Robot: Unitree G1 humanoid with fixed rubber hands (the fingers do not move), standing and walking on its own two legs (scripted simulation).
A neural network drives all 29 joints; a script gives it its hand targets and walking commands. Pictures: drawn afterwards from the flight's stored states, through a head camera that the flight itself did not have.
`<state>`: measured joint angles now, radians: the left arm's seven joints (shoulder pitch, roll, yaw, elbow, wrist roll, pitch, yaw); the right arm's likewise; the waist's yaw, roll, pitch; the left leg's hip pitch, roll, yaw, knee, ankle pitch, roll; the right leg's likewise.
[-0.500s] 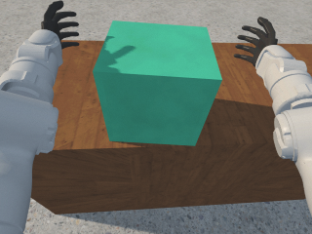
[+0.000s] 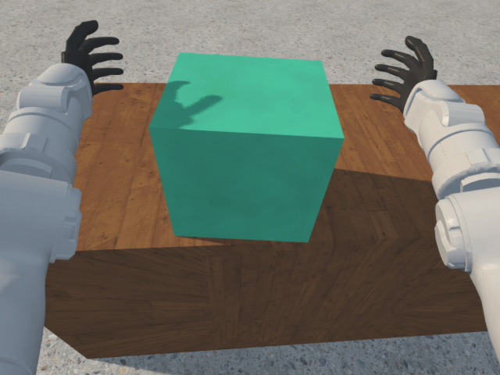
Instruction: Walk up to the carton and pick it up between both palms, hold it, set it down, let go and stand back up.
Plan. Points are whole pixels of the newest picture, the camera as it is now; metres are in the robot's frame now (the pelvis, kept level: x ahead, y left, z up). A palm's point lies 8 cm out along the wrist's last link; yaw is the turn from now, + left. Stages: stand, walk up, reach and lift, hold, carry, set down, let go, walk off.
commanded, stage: set down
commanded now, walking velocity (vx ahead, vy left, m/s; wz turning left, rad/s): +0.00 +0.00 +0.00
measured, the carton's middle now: (246, 150) +0.51 -0.01 +0.08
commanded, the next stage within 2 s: none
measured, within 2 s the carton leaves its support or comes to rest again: neither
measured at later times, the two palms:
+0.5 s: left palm (88, 120) +0.42 +0.22 +0.22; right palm (404, 148) +0.39 -0.23 +0.19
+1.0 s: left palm (76, 208) +0.34 +0.25 +0.12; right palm (397, 227) +0.31 -0.23 +0.10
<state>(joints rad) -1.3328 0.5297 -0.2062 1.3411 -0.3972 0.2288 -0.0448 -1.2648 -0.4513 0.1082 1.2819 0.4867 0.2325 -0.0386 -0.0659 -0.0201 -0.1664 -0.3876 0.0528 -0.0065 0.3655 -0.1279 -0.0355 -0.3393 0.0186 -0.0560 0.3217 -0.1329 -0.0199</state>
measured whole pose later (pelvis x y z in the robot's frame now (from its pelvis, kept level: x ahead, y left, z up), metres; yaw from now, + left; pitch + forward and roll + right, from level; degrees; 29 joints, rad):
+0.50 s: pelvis -0.02 +0.01 +0.00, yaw -1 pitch +2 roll +0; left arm -1.03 0.45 -0.05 1.00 -0.28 0.33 -0.02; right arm -0.93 -0.38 -0.01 0.99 0.36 0.26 -0.04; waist -0.03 -0.01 -0.09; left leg -0.26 0.04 0.03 0.35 -0.12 -0.02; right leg -0.24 0.01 -0.02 0.33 -0.13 -0.01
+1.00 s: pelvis +0.00 +0.02 +0.00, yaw -2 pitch -4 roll +0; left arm -0.35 0.34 0.11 0.35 -0.18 0.34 -0.03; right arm -0.28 -0.31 -0.08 0.43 0.31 0.16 -0.03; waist 0.00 0.00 -0.01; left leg -0.11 0.03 0.05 0.32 -0.15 -0.01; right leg -0.08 0.00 -0.01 0.29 -0.14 0.00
